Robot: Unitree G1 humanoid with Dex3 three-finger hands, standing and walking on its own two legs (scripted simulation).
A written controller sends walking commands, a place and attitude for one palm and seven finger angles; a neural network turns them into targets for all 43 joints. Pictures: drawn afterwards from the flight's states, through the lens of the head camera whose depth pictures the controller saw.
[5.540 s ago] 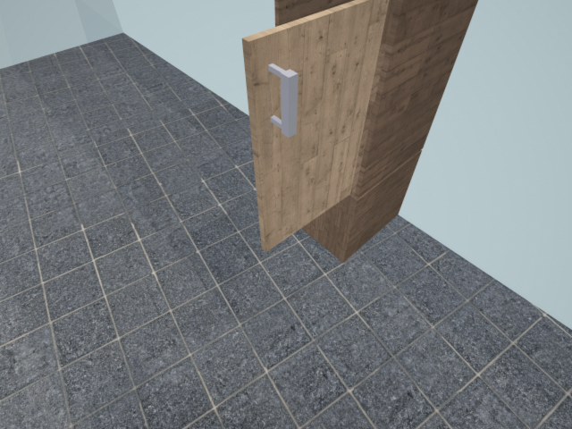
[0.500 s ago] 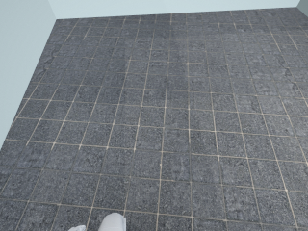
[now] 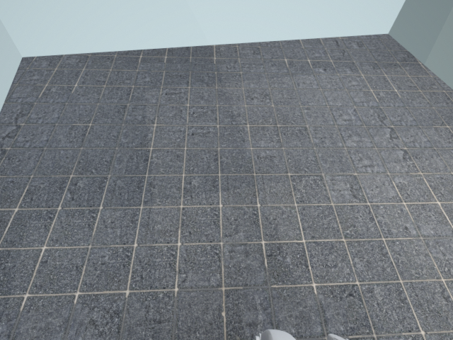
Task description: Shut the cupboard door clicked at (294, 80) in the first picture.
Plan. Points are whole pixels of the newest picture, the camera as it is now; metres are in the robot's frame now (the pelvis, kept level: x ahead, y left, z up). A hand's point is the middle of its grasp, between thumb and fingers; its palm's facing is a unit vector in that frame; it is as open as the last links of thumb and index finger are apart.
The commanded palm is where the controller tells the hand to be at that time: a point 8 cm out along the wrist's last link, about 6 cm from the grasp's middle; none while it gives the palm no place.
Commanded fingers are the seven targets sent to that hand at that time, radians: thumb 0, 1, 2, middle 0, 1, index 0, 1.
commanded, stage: walk to a spot facing it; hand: left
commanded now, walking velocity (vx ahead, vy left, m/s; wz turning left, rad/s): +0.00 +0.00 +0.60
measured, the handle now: out of the picture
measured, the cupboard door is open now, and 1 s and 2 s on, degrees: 88 88 88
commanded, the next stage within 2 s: none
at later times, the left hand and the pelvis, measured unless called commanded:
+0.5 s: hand (152, 292) +0.22 +0.18 -0.16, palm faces +0.28 -0.95 -0.17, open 7.2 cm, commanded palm none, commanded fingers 0.00 0.90 0.90 -0.20 -0.30 -0.20 -0.30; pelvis +0.15 -0.02 +0.00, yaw +17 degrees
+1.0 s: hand (133, 322) +0.16 +0.20 -0.16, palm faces +0.52 -0.80 -0.30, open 7.4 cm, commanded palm none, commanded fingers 0.00 0.90 0.90 -0.20 -0.30 -0.20 -0.30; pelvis +0.19 -0.03 -0.01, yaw +31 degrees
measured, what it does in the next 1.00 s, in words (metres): walks ahead, turning left: right foot, then left foot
